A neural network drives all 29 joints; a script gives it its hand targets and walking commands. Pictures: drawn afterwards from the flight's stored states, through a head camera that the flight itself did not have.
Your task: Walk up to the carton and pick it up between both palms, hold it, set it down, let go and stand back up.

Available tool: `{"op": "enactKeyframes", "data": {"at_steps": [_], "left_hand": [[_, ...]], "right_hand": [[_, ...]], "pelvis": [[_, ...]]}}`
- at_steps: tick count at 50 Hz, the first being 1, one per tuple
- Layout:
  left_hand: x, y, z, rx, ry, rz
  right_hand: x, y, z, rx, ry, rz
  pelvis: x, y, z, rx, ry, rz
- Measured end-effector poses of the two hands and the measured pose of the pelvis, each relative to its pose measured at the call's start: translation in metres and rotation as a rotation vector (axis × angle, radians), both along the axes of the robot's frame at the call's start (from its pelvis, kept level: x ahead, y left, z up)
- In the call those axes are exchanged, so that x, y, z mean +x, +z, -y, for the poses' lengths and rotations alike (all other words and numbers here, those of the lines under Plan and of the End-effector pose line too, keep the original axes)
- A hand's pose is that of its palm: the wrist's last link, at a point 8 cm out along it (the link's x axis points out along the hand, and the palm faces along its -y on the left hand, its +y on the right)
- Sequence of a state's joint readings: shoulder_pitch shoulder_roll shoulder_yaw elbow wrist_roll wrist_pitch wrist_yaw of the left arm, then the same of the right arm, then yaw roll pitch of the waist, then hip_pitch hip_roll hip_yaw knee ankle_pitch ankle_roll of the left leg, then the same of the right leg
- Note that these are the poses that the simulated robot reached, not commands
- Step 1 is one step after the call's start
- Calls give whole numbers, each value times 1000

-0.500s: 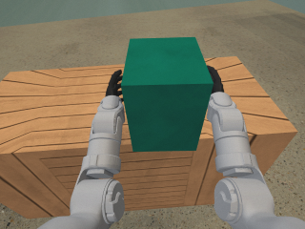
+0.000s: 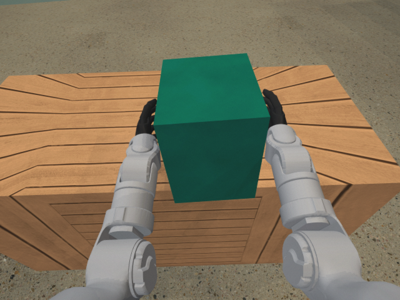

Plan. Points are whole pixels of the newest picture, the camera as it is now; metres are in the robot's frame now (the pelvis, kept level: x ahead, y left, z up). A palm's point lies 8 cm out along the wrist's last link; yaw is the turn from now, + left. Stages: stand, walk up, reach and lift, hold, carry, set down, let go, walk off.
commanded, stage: set down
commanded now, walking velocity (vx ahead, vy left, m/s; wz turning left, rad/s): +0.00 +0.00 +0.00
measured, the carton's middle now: (209, 130) +0.41 +0.02 +0.12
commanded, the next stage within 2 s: none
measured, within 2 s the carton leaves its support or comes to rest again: neither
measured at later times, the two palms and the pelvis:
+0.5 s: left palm (159, 137) +0.40 +0.12 +0.11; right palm (287, 136) +0.40 -0.14 +0.12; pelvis -0.01 -0.01 +0.00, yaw +0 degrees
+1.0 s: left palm (152, 145) +0.41 +0.15 +0.07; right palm (269, 137) +0.43 -0.12 +0.09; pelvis +0.02 +0.00 +0.00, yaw +0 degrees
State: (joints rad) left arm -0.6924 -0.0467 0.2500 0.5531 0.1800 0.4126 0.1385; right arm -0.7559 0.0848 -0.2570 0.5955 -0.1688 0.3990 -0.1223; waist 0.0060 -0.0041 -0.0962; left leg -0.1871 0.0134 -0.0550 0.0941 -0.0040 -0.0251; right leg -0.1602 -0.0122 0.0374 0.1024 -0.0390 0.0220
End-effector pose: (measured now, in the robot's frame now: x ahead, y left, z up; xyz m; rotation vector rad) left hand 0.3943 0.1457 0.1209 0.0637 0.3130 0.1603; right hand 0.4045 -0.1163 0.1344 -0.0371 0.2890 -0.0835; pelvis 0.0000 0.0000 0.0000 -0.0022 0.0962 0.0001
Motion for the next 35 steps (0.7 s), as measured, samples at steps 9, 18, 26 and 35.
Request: {"op": "enactKeyframes", "data": {"at_steps": [9,18,26,35], "left_hand": [[1,-14,5,7,-8,-20],[0,-13,21,0,-22,-24],[5,-7,26,-18,-22,-19],[16,-4,19,-23,-7,-17]], "right_hand": [[-2,-19,6,16,-11,-20],[-10,-24,21,28,-35,-24],[-6,-15,27,30,-43,-19],[10,-6,19,20,-27,-17]], "pelvis": [[4,0,1,-2,10,-10],[-4,0,4,-2,6,-12],[-11,-2,7,-1,-1,-20],[-8,-1,6,0,-5,-40]]}}
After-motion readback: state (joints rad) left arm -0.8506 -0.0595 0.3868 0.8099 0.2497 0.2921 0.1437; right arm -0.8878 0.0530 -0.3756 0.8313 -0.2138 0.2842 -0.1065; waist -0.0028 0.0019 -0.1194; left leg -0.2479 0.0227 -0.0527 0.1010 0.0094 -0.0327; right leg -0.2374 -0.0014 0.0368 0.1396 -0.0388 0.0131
